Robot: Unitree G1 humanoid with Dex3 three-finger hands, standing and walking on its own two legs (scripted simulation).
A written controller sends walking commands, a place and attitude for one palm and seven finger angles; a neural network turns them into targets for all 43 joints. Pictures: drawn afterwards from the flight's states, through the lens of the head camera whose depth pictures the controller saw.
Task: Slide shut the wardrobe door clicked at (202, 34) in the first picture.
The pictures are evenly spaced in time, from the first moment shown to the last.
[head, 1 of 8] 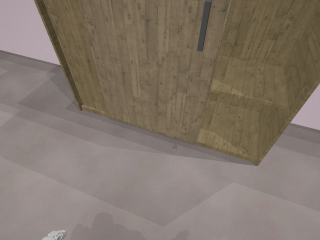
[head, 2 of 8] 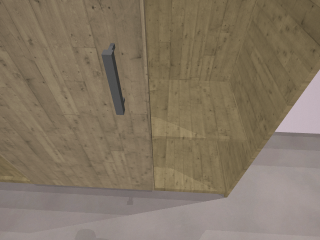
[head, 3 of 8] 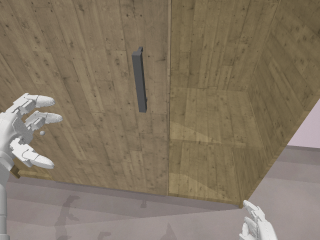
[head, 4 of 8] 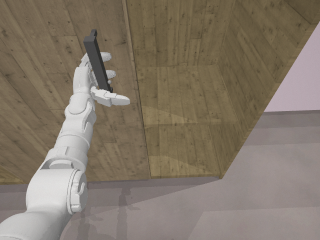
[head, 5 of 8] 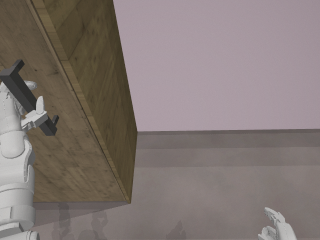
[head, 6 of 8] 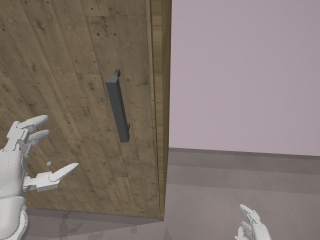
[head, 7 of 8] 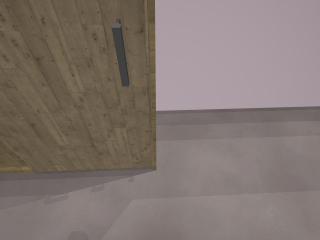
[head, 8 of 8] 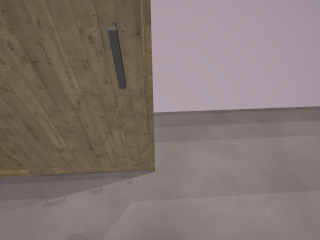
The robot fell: no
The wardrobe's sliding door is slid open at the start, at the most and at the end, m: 0.44 0.44 0.00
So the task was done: yes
